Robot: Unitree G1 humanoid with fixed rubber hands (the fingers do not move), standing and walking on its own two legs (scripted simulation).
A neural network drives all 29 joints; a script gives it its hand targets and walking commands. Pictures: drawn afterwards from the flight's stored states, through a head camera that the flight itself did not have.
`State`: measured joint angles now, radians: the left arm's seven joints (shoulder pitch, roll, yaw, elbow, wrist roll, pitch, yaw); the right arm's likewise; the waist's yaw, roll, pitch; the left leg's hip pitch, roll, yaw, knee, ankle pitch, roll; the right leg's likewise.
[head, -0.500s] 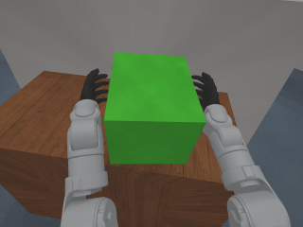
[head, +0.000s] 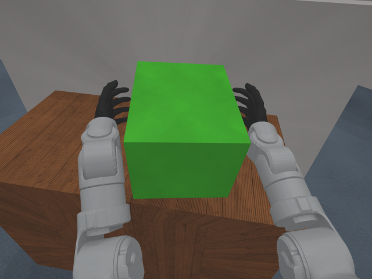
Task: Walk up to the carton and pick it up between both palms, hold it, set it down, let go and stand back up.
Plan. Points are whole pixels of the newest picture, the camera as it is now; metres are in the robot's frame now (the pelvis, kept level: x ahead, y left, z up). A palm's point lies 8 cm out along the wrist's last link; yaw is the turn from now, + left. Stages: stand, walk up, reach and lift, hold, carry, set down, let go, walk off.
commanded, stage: hold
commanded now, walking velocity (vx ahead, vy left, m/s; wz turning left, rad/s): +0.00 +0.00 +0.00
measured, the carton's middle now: (181, 127) +0.42 +0.01 +0.16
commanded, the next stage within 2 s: none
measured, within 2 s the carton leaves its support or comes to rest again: neither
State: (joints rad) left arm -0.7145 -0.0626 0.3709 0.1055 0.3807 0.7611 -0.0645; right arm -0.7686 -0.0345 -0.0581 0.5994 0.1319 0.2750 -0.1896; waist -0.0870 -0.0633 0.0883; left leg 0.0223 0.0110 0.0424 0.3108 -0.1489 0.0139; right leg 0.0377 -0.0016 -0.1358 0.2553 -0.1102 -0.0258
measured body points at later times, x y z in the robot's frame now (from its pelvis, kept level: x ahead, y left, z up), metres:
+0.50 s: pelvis +0.00 +0.00 +0.00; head -0.04 +0.03 +0.45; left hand +0.38 +0.17 +0.22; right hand +0.39 -0.14 +0.21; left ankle +0.03 +0.11 -0.75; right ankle +0.04 -0.10 -0.75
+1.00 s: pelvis +0.01 +0.00 +0.00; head -0.04 +0.03 +0.45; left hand +0.38 +0.16 +0.22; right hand +0.39 -0.14 +0.21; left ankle +0.03 +0.11 -0.75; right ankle +0.04 -0.10 -0.75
